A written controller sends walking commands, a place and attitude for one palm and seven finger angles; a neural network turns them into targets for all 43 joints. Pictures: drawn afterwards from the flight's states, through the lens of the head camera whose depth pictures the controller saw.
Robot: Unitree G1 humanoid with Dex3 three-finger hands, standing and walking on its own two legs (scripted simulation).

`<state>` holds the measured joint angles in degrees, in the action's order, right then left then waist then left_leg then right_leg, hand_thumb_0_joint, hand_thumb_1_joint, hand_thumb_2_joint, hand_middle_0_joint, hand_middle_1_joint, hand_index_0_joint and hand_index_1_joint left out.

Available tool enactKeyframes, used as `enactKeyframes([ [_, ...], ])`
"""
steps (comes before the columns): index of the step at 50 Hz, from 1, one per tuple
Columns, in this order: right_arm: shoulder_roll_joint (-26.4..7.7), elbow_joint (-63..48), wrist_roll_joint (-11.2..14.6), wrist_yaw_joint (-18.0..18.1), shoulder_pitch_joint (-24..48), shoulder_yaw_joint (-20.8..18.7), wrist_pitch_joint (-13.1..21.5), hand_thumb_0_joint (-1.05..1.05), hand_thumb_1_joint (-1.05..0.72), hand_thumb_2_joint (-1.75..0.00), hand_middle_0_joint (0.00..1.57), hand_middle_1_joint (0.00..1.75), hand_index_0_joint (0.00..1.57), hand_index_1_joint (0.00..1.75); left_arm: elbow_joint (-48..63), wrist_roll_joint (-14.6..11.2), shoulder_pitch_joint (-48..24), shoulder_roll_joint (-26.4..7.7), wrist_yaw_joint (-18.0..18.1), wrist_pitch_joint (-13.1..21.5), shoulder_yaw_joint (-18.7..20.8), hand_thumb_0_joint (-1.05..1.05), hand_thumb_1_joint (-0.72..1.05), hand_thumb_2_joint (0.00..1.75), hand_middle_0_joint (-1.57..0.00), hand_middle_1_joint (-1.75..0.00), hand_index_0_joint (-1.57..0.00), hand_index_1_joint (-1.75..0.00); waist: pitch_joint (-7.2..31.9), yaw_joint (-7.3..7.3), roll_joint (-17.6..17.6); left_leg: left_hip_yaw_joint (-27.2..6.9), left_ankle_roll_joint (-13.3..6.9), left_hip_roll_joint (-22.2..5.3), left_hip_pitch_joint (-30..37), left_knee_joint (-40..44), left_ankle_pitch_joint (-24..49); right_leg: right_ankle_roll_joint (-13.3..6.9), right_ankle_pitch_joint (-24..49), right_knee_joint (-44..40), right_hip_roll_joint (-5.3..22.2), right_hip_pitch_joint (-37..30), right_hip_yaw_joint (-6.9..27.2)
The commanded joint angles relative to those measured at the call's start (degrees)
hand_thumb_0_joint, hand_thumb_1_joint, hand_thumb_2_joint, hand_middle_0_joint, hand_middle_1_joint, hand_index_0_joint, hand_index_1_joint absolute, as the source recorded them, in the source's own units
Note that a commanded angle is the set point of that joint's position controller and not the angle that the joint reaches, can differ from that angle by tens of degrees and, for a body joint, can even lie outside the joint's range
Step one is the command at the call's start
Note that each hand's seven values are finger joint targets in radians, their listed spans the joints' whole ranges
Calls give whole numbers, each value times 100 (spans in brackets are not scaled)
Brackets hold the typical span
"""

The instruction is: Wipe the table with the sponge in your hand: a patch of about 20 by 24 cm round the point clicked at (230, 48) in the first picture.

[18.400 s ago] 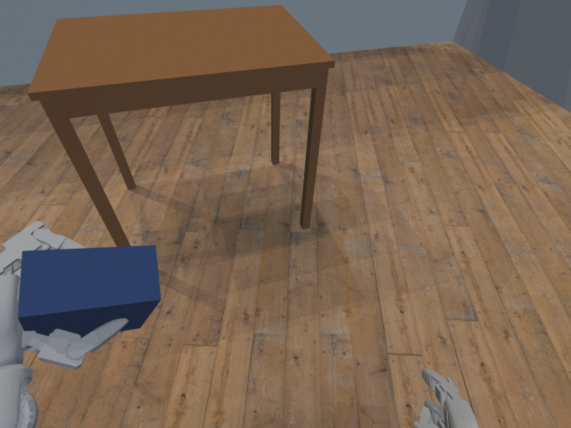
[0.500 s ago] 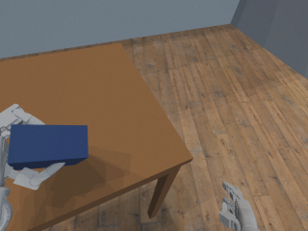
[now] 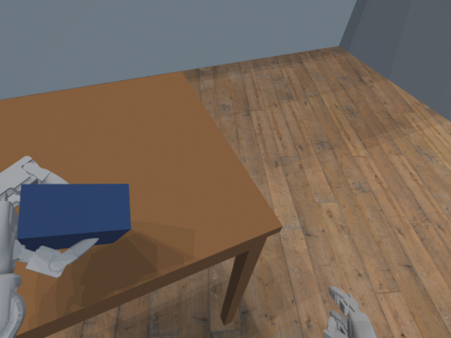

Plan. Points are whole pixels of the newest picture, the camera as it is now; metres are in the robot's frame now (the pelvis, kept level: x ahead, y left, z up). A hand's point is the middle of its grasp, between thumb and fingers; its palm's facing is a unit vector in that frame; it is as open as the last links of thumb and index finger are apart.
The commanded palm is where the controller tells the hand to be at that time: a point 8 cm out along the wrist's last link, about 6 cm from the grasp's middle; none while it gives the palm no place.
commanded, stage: come to a stop and stand still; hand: left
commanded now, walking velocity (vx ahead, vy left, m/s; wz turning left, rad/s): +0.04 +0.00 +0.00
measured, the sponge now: (90, 218) +0.23 +0.21 +0.14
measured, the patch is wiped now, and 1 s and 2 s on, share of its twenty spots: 0.00 0.00 0.00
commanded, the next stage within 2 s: look again from close up in 1.18 s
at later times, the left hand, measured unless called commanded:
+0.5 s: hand (81, 213) +0.24 +0.23 +0.15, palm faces +0.32 -0.85 -0.42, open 9.7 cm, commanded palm +0.17 +0.26 +0.18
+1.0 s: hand (58, 205) +0.24 +0.25 +0.16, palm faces +0.37 -0.86 -0.36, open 9.7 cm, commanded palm +0.18 +0.28 +0.18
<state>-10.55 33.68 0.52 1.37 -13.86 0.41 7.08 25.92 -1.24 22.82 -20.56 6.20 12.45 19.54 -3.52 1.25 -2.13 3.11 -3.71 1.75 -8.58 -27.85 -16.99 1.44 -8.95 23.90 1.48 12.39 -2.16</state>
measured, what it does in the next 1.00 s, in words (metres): stands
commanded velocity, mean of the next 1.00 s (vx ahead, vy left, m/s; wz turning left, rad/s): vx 0.00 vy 0.00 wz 0.00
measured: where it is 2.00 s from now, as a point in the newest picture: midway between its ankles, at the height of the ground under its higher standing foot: outside the picture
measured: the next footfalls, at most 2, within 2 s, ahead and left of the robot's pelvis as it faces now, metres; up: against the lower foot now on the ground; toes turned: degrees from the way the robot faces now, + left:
none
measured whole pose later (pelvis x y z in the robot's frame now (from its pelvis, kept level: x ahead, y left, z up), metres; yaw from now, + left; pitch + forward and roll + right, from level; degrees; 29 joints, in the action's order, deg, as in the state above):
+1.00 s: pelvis +0.02 +0.00 +0.00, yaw +0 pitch -1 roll -2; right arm -9.9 32.9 0.9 1.0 -10.1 0.8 6.9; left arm 29.3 -2.1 23.0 -21.9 5.7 11.2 20.2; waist -5.2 1.9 -2.5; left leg 3.0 -3.9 1.7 -9.2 -29.7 -19.2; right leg 1.8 -11.3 26.0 1.5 13.1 -2.2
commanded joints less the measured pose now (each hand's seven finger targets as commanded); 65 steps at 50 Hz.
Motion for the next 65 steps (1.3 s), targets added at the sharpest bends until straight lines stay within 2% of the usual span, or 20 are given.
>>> enactKeyframes([
  [1,-798,-879,8,87,532,-307,307,0,-90,-90,20,30,20,30,1081,-40,-438,-806,120,362,517,0,10,130,-120,-160,-120,-160,662,-14,518,-674,257,-716,-845,881,639,-325,467,-86,302,-956,397],
  [3,-835,-888,8,83,521,-335,301,0,-90,-90,20,30,20,30,1066,-38,-447,-833,108,350,520,0,10,130,-120,-160,-120,-160,652,-12,406,-662,226,-689,-868,834,538,-336,430,-155,334,-945,495],
  [4,-934,-786,-385,52,-5,-110,570,0,-90,-90,20,30,20,30,2565,933,-6493,-5358,132,903,3772,0,10,130,-120,-160,-120,-160,-98,19,384,-436,140,-622,-1700,163,1369,-359,482,141,86,-345,346],
  [5,-527,-359,-5,57,449,-161,460,0,-90,-90,20,30,20,30,303,409,-5060,-3198,-29,689,2218,0,10,130,-120,-160,-120,-160,335,-54,994,-875,344,-905,-835,335,1394,-567,-130,395,576,229,184],
  [6,-669,-489,-52,-20,334,-267,502,0,-90,-90,20,30,20,30,-433,192,-3201,-1993,-186,609,1412,0,10,130,-120,-160,-120,-160,857,30,1269,-648,458,-684,-237,648,1504,-559,40,700,177,88,322],
  [7,-840,-701,-4,-86,380,-377,530,0,-90,-90,20,30,20,30,-200,8,-2278,-1450,-296,640,921,0,10,130,-120,-160,-120,-160,1002,89,1609,-647,387,-757,-311,616,1225,-474,51,791,107,-61,318],
  [8,-850,-768,36,-191,417,-376,498,0,-90,-90,20,30,20,30,86,-99,-1422,-1065,-339,635,622,0,10,130,-120,-160,-120,-160,908,97,1643,-735,229,-843,-699,717,839,-398,48,800,177,-304,394],
  [10,-793,-835,134,-366,486,-352,484,0,-90,-90,20,30,20,30,595,-224,-284,-418,-350,576,177,0,10,130,-120,-160,-120,-160,939,132,1132,-598,125,-812,-1085,841,430,-336,195,770,169,-769,323],
  [14,-876,-889,72,-223,534,-336,400,0,-90,-90,20,30,20,30,944,-195,-27,-1289,-140,470,968,0,10,130,-120,-160,-120,-160,911,142,-874,-398,215,-532,-1069,454,58,-295,-167,-41,309,-691,675],
  [15,-917,-839,59,-143,602,-325,352,0,-90,-90,20,30,20,30,1055,-186,-165,-1656,-53,464,1327,0,10,130,-120,-160,-120,-160,942,100,-681,-343,224,-458,-847,406,3,-332,-448,-147,346,-494,788],
  [16,-815,-876,40,-71,637,-281,340,0,-90,-90,20,30,20,30,1024,-224,-234,-1445,-73,469,1213,0,10,130,-120,-160,-120,-160,957,66,-662,-359,210,-414,-779,356,55,-350,-539,-223,419,-421,799],
  [20,-811,-835,5,84,790,-232,401,0,-90,-90,20,30,20,30,1462,-203,-899,-1651,-41,521,1261,0,10,130,-120,-160,-120,-160,790,6,485,-403,186,-391,-628,393,228,-365,-276,-218,372,-294,912],
  [22,-801,-827,8,91,729,-240,465,0,-90,-90,20,30,20,30,1438,-204,-879,-1449,-43,520,1072,0,10,130,-120,-160,-120,-160,900,32,705,-379,183,-389,-610,370,406,-366,68,-134,369,-533,833],
  [26,-803,-754,12,47,709,-272,561,0,-90,-90,20,30,20,30,1579,-186,-579,-1059,-23,494,741,0,10,130,-120,-160,-120,-160,1143,23,609,-376,225,-423,-304,280,1101,-358,919,48,331,-720,691],
  [33,-855,-802,36,16,710,-332,368,0,-90,-90,20,30,20,30,1196,-180,-31,-1000,30,352,774,0,10,130,-120,-160,-120,-160,1032,10,237,-407,298,-569,-370,278,2008,-304,1754,280,284,-833,441],
  [42,-793,-928,47,58,764,-301,272,0,-90,-90,20,30,20,30,1652,-170,-297,-1042,62,274,717,0,10,130,-120,-160,-120,-160,1140,-8,744,-491,339,-665,-244,314,2478,-306,1811,375,273,-962,334],
  [46,-791,-922,47,53,736,-298,275,0,-90,-90,20,30,20,30,1688,-130,-440,-966,65,250,605,0,10,130,-120,-160,-120,-160,1063,-5,841,-564,403,-731,-290,450,2436,-284,1410,446,211,-908,199],
  [50,-775,-902,71,45,726,-294,249,0,-90,-90,20,30,20,30,1365,-124,-280,-978,56,193,672,0,10,130,-120,-160,-120,-160,979,-3,507,-541,418,-717,-394,450,2239,-265,1372,308,204,-946,178],
  [56,-782,-913,51,69,669,-278,239,0,-90,-90,20,30,20,30,1462,-101,-507,-900,43,219,512,0,10,130,-120,-160,-120,-160,842,-3,753,-657,437,-748,-692,699,1583,-264,963,294,217,-989,117],
  [65,-784,-885,61,91,654,-291,283,0,-90,-90,20,30,20,30,1405,-57,-449,-1032,80,275,652,0,10,130,-120,-160,-120,-160,723,5,694,-687,392,-733,-966,851,908,-261,761,200,201,-1111,143],
])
